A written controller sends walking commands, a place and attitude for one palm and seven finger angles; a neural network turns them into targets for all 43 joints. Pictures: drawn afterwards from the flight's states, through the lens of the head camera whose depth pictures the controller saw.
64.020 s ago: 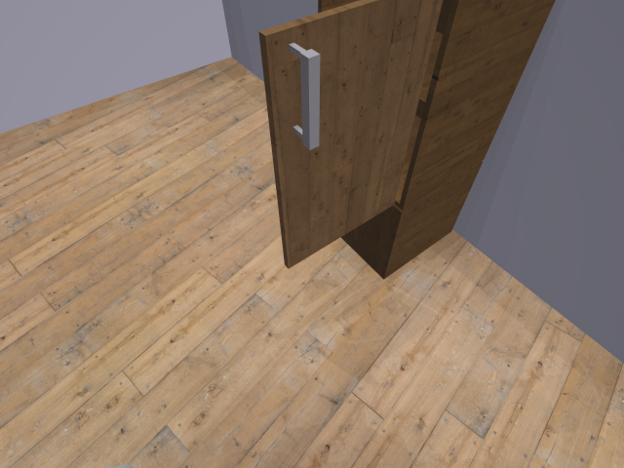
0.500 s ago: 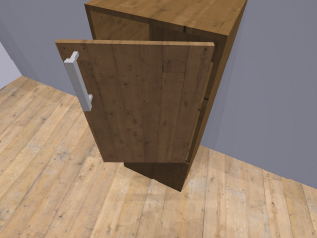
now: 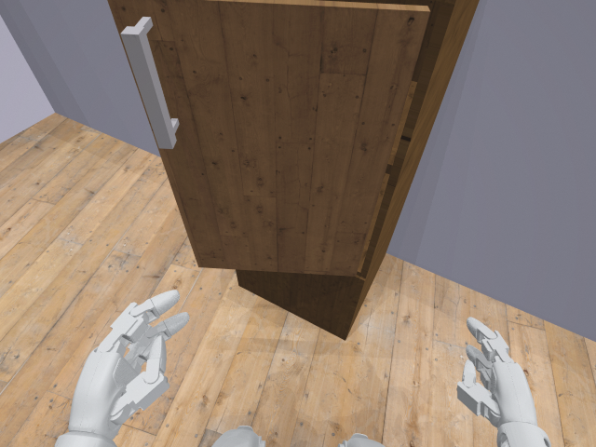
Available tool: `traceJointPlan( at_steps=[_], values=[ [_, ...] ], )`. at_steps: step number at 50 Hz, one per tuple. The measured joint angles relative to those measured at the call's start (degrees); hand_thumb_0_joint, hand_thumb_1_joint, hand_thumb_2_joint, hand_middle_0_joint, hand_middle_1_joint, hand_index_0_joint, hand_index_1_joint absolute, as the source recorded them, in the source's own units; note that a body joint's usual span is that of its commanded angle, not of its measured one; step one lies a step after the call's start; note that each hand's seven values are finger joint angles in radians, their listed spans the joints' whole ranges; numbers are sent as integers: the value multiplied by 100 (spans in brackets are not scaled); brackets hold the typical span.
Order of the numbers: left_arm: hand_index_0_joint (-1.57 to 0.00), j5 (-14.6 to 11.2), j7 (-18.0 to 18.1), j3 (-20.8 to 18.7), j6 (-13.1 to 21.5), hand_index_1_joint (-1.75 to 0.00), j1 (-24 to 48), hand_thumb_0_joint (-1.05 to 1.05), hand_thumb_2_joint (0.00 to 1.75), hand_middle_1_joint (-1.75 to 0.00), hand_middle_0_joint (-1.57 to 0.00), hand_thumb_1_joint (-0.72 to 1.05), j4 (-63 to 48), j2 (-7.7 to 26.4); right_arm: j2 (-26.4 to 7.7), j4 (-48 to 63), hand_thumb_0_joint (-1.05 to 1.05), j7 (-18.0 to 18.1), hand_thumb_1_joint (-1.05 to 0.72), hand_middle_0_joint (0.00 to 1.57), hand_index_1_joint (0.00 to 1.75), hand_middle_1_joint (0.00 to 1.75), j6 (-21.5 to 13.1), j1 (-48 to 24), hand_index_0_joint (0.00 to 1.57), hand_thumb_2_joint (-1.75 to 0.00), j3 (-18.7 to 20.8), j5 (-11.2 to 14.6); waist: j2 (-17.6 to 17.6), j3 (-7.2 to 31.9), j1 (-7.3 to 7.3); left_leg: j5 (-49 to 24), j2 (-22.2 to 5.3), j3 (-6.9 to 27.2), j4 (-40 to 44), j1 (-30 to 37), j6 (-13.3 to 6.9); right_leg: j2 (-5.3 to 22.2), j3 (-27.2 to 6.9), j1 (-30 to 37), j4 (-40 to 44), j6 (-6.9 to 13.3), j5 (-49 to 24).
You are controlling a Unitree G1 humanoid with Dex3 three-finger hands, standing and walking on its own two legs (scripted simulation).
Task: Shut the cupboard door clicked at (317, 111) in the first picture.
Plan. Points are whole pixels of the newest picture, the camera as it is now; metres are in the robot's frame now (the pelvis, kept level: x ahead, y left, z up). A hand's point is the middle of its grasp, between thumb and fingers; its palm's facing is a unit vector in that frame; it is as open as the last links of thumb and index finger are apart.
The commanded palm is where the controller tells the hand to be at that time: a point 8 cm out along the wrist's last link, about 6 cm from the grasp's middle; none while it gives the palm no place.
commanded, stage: raise the hand and make a fist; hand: left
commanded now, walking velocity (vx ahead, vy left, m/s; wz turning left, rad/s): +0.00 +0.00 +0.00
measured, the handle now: (157, 87) +0.51 +0.24 +0.21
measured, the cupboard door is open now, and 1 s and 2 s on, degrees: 25 25 25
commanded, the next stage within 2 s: bring the fist close to the handle in 1.54 s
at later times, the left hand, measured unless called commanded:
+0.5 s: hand (123, 322) +0.22 +0.21 +0.12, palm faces +0.07 -1.00 -0.05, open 4.0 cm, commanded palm +0.19 +0.25 +0.13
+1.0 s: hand (98, 256) +0.25 +0.22 +0.19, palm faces +0.06 -1.00 -0.08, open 3.1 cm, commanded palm +0.22 +0.26 +0.20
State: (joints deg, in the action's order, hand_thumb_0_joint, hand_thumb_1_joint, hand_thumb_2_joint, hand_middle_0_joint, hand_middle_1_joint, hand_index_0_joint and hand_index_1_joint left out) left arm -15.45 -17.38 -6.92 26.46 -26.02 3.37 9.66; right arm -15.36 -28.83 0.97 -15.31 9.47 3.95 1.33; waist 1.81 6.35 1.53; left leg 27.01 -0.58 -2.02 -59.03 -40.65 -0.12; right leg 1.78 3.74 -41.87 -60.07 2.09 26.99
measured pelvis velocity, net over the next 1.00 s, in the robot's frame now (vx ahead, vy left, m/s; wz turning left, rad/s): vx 0.03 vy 0.02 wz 0.02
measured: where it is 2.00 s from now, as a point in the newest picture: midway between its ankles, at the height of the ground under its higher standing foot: outside the picture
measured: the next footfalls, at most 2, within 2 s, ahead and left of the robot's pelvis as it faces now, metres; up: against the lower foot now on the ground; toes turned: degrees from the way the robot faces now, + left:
none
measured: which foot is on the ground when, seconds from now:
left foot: down 0.00-1.00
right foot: down 0.00-1.00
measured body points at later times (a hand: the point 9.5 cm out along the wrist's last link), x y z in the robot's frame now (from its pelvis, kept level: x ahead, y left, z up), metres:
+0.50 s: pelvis +0.02 +0.01 +0.03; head +0.04 +0.01 +0.47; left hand +0.21 +0.26 +0.12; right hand +0.17 -0.22 -0.05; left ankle +0.03 +0.12 -0.67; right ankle +0.03 -0.10 -0.67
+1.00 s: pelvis +0.03 +0.02 +0.05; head +0.02 +0.01 +0.50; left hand +0.24 +0.27 +0.20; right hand +0.24 -0.18 +0.00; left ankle +0.03 +0.12 -0.67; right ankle +0.03 -0.10 -0.67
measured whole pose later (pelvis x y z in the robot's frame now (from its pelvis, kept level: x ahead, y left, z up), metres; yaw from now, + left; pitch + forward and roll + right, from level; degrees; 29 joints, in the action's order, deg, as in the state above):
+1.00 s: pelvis +0.03 +0.02 +0.05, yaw +1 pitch +0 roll -1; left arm -16.3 -12.2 -11.3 -2.6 -16.4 -17.9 15.4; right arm -13.0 -31.9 4.3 -14.7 13.4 -4.8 3.0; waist -3.0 2.8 4.0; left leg 21.2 0.1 -0.4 -39.0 -17.8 -1.4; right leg 1.3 5.3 -16.7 -36.6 0.3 19.7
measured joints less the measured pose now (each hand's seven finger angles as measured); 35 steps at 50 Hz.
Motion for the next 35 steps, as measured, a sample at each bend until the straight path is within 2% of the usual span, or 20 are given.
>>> traceJointPlan(
  at_steps=[3,6,9,11,14,16,18,22,27,31,35],
  values=[
    [-43,70,328,8,-269,-55,-364,1,90,-55,-43,90,-365,81,-8,247,1,103,-91,20,30,30,11,30,20,-90,-63,5,-66,-3,134,89,-30,158,-281,-233,30,-22,153,-123,-153,31,67],
    [-48,118,579,15,-149,-61,-432,2,90,-61,-48,90,-834,167,48,254,1,175,-91,20,30,30,-52,90,20,-90,-235,-16,-156,-65,217,126,-58,330,-439,-343,47,-54,321,-113,-166,63,74],
    [-54,95,519,60,-112,-67,-139,2,90,-67,-54,90,-1158,258,158,107,1,218,-90,20,30,30,-63,154,20,-90,-464,-7,-250,-124,219,114,-77,447,-470,-361,64,-83,433,-45,-88,70,37],
    [-57,83,391,82,-340,-71,126,2,90,-71,-57,90,-1226,329,259,4,1,242,-90,20,30,30,-9,223,20,-89,-598,27,-310,-161,175,76,-88,468,-387,-284,67,-102,452,53,35,63,-19],
    [-63,34,283,61,-953,-77,343,1,90,-77,-63,90,-1234,417,414,-100,1,271,-90,20,30,30,107,406,20,-89,-716,70,-369,-173,62,-15,-95,401,-103,-41,46,-119,386,267,312,31,-131],
    [-67,-13,329,-24,-1302,-81,320,1,90,-81,-66,89,-1238,446,481,-144,1,289,-90,20,30,30,164,557,20,-89,-740,74,-387,-163,-19,-78,-95,317,138,173,20,-127,306,437,521,5,-207],
    [-70,-70,439,-139,-1485,-85,212,1,90,-85,-70,89,-1274,438,495,-178,1,294,-90,20,30,30,181,710,20,-89,-722,64,-398,-147,-82,-132,-90,239,365,378,-5,-129,230,602,716,-27,-271],
    [-77,-117,621,-308,-1412,-93,0,1,90,-93,-77,90,-1443,412,363,-248,1,279,-90,20,30,30,107,931,20,-89,-639,34,-396,-160,-110,-193,-61,156,660,674,-48,-112,149,863,980,-77,-341],
    [-87,-112,601,-264,-1289,-103,-49,1,90,-103,-86,90,-1646,381,98,-323,2,272,-90,20,30,30,-9,945,20,-89,-541,55,-397,-228,-61,-208,-9,147,813,884,-100,-70,141,1092,1152,-132,-362],
    [-94,-32,614,-148,-1467,-111,30,1,90,-111,-94,90,-1783,399,4,-299,2,303,-90,20,30,30,-65,819,20,-90,-501,87,-395,-270,-16,-232,23,139,956,1083,-130,-47,133,1297,1302,-164,-391],
    [-101,-34,640,-177,-1696,-119,161,1,90,-119,-101,89,-1894,441,48,-234,2,319,-90,20,30,30,-78,658,20,-90,-537,103,-371,-271,28,-276,36,124,1152,1328,-139,-43,117,1534,1491,-179,-436]
  ],
)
